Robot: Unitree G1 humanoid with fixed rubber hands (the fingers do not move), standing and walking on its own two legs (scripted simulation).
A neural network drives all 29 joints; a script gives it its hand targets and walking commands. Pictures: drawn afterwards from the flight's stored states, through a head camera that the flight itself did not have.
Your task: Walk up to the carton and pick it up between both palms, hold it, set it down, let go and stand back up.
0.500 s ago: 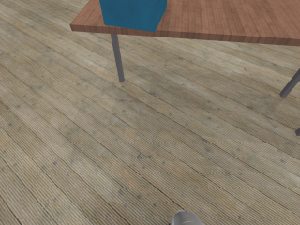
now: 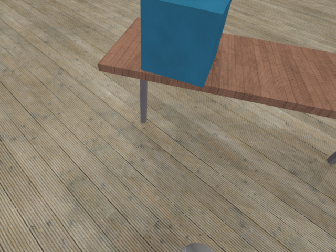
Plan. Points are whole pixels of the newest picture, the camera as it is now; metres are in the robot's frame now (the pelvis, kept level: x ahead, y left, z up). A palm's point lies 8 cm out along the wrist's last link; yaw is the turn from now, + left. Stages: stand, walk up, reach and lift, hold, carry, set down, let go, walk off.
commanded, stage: walk up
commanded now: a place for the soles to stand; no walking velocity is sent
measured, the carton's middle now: (185, 32) +0.82 -0.08 +0.15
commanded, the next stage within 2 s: none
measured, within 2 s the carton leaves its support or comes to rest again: neither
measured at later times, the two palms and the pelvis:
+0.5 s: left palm (107, 224) +0.23 +0.14 -0.11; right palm (278, 220) +0.23 -0.34 -0.13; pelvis +0.21 -0.09 +0.01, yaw +0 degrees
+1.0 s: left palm (107, 189) +0.33 +0.16 -0.12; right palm (244, 169) +0.40 -0.29 -0.13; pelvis +0.28 -0.08 +0.00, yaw -2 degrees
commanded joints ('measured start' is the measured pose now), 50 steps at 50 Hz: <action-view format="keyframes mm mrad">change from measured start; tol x32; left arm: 1 52 52 27 -82 2 -22 -12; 50 -46 64 19 -86 -51 -27 36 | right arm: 1 73 -242 -67 -28 -8 -37 -14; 50 -276 -205 -10 71 13 68 7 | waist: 1 -1 198 8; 15 94 -238 -21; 37 -1 250 -244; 50 7 13 -109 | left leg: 1 59 266 -358 -477 -223 212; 11 -78 233 -155 -347 -251 166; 18 -350 46 -105 575 -217 18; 27 -133 56 -46 176 2 -21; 35 380 272 -220 -194 839 163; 38 145 354 -370 -349 344 280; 50 164 109 -66 -154 250 61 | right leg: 1 -130 -61 72 -152 129 27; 12 326 10 -34 -626 291 -8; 16 368 -390 821 -1121 -308 -152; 29 256 -153 41 -766 1038 -159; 34 87 -69 28 -526 681 -46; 37 162 3 62 -283 -210 7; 50 97 -82 172 -784 313 -62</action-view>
